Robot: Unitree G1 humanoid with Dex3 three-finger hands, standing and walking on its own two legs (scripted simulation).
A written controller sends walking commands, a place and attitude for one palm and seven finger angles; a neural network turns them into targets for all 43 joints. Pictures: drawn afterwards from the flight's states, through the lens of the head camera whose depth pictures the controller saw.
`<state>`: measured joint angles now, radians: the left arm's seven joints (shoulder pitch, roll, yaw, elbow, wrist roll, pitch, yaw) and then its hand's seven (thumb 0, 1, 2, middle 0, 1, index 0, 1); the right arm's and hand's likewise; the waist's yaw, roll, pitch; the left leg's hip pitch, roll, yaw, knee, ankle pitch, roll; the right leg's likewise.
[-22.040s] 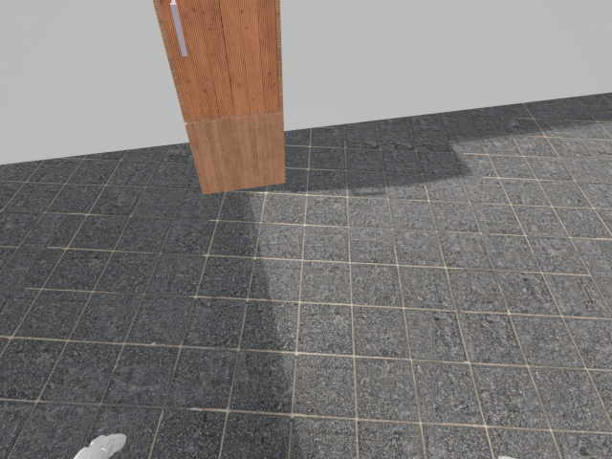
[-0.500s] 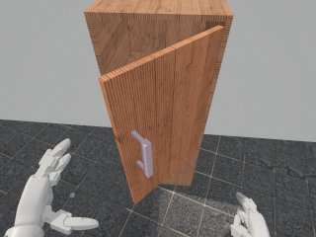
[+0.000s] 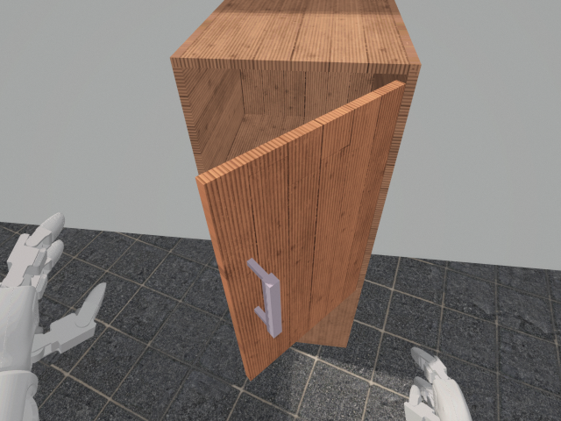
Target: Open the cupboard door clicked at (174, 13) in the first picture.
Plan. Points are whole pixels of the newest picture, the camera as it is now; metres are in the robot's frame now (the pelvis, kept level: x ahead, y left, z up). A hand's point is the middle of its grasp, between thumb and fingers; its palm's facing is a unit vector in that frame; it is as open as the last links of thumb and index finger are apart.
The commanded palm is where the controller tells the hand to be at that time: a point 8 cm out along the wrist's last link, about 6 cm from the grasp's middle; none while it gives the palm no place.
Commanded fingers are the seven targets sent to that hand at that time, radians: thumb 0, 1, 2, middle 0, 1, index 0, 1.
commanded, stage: draw the hand back to the body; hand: left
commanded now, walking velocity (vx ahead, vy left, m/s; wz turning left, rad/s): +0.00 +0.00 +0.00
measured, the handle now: (264, 299) +0.30 +0.07 +0.00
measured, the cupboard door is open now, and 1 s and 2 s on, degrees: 48 48 48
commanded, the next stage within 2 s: step back with the hand held close in 0.44 s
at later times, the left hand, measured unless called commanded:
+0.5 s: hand (75, 316) +0.17 +0.24 +0.16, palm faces +0.44 -0.79 -0.42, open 7.4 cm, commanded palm +0.12 +0.28 +0.17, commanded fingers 0.00 0.90 0.90 -0.20 -0.30 -0.20 -0.30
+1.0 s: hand (47, 342) +0.14 +0.25 +0.16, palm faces +0.33 -0.78 -0.53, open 7.4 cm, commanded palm +0.08 +0.30 +0.18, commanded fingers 0.00 0.90 0.90 -0.20 -0.30 -0.20 -0.30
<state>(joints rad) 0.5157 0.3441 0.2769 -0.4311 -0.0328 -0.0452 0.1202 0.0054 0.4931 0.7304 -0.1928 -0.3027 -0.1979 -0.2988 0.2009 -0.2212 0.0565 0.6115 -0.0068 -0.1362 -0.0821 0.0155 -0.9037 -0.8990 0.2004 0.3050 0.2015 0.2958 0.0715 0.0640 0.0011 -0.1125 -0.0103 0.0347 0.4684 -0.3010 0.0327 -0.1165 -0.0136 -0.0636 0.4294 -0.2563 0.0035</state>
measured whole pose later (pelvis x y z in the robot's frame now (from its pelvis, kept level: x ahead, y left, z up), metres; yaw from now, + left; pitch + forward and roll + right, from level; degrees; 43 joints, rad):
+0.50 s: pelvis -0.02 -0.02 +0.01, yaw +0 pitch -6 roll -1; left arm 0.47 0.34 0.32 -0.38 -0.04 -0.08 0.11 0.02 0.89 0.90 -0.21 -0.30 -0.21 -0.30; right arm 0.19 -0.23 0.02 0.66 -0.01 -0.12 -0.08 0.02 -0.90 -0.90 0.20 0.30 0.20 0.30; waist 0.07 0.07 0.04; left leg -0.05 0.01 0.04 0.39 -0.25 0.01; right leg -0.05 0.01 -0.06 0.35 -0.20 -0.02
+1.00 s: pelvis -0.06 +0.00 +0.00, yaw -2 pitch -1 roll -1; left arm 0.57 0.43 0.40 -0.50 -0.03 -0.16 0.12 0.02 0.89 0.90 -0.21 -0.30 -0.22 -0.30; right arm 0.17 -0.24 -0.01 0.57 0.01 -0.02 -0.09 0.01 -0.91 -0.90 0.20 0.30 0.20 0.30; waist 0.00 0.02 0.04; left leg -0.27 0.00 0.07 0.47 -0.20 0.04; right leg -0.27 -0.01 -0.03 0.42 -0.13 0.00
